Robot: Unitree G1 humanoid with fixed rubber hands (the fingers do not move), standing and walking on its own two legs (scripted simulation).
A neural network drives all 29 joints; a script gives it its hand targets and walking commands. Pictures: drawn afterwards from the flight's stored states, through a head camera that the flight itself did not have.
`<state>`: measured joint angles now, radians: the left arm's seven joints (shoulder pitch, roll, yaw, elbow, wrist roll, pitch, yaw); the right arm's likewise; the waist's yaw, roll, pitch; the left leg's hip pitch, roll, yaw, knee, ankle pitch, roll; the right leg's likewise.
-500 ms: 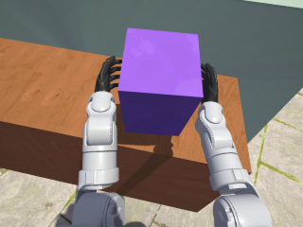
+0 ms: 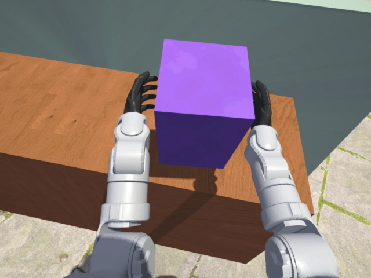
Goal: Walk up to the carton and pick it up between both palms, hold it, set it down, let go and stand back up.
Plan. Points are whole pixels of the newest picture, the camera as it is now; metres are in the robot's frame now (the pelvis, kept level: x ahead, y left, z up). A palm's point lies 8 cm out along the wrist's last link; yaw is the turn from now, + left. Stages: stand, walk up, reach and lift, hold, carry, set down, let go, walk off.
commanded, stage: set down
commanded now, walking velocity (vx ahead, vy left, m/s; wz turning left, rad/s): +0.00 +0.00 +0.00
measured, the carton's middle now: (197, 112) +0.42 -0.02 +0.12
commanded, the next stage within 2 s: none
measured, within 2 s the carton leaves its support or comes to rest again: rests again in 1.78 s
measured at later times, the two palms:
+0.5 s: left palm (144, 117) +0.40 +0.10 +0.12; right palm (260, 126) +0.38 -0.16 +0.11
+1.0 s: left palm (144, 115) +0.43 +0.10 +0.10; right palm (253, 126) +0.40 -0.15 +0.09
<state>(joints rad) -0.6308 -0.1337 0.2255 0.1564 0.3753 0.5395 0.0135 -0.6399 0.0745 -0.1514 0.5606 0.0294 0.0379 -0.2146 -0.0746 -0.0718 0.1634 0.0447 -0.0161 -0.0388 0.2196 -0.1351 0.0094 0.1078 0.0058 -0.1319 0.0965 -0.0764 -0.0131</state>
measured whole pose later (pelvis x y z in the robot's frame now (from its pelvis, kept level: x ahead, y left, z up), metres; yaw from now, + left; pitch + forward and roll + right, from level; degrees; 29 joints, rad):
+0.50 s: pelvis +0.00 -0.01 +0.00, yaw +0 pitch -4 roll +0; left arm -0.69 -0.14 0.35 0.47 0.39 0.35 -0.02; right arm -0.67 0.11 -0.27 0.74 -0.10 -0.02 -0.21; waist -0.07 -0.06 0.09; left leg 0.00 -0.01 -0.04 0.18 -0.11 0.00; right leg 0.04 0.01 -0.14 0.10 -0.08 -0.02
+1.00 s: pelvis +0.01 +0.00 +0.00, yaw +0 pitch +4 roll -1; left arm -0.77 -0.12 0.43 0.73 0.38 0.18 0.02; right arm -0.73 0.13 -0.44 0.85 -0.26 -0.04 -0.17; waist -0.06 -0.02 -0.02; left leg -0.15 -0.01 -0.04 0.19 -0.11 0.01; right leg -0.09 0.01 -0.14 0.08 -0.06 -0.02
